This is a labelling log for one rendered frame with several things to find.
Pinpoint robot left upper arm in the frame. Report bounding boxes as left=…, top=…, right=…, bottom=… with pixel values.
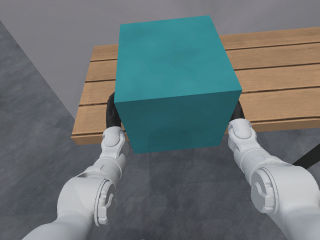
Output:
left=22, top=177, right=116, bottom=240

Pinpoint robot left forearm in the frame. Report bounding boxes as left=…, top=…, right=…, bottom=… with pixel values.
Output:
left=57, top=126, right=130, bottom=216

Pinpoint right robot hand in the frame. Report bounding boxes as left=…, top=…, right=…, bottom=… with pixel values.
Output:
left=229, top=100, right=245, bottom=122

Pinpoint robot right upper arm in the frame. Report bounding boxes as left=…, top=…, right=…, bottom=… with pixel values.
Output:
left=251, top=166, right=320, bottom=240

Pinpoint left robot hand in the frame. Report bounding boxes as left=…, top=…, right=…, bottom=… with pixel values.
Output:
left=106, top=92, right=122, bottom=129

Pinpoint carton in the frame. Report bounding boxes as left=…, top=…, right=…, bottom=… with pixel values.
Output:
left=114, top=15, right=243, bottom=154

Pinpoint robot right forearm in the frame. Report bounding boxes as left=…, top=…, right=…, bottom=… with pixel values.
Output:
left=228, top=118, right=320, bottom=196

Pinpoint table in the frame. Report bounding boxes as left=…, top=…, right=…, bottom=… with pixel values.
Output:
left=71, top=26, right=320, bottom=169

